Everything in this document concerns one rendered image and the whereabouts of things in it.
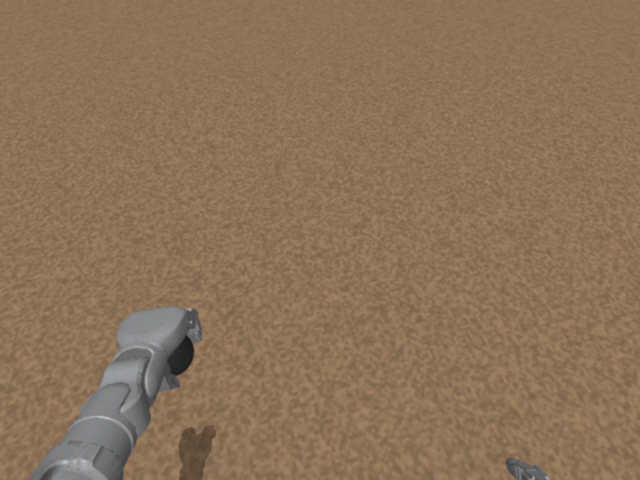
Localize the left robot hand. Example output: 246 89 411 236
116 306 202 392

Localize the ball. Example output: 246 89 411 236
167 335 194 376

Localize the right robot hand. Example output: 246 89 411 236
506 458 549 480

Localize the left robot arm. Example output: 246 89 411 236
29 342 167 480

